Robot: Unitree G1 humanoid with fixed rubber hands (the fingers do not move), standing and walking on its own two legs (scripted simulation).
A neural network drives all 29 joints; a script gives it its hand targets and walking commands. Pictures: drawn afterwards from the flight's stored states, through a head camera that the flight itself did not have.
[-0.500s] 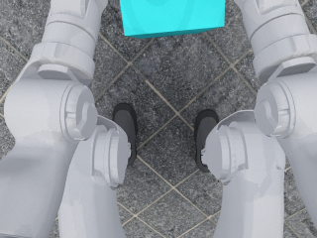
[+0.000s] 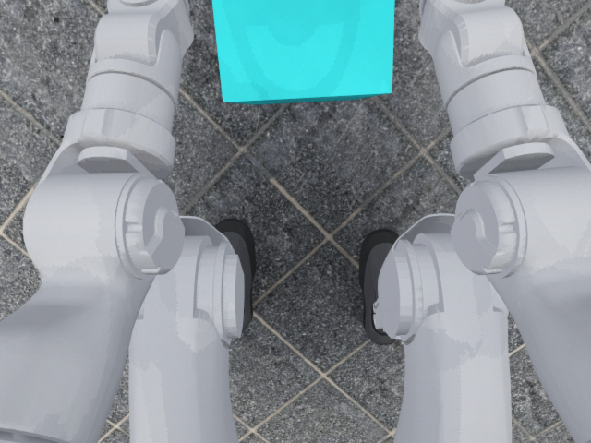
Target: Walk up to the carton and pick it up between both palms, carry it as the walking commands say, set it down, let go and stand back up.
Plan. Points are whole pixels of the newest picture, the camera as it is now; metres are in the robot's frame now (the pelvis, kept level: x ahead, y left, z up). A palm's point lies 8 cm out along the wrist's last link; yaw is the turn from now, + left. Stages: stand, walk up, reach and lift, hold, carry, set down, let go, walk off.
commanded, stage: reach and lift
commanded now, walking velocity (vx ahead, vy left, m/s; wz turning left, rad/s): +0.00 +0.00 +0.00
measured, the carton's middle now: out of the picture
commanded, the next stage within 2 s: none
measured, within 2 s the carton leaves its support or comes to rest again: leaves its support in 0.22 s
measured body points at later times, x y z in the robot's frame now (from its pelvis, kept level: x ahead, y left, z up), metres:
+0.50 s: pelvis -0.02 +0.01 +0.01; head +0.35 +0.00 +0.27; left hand +0.56 +0.14 -0.13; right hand +0.55 -0.10 -0.15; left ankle +0.11 +0.14 -0.32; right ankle +0.09 -0.12 -0.32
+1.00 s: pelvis -0.01 +0.01 +0.05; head +0.35 +0.00 +0.32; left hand +0.55 +0.14 -0.08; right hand +0.56 -0.10 -0.09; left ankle +0.11 +0.14 -0.32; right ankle +0.09 -0.12 -0.32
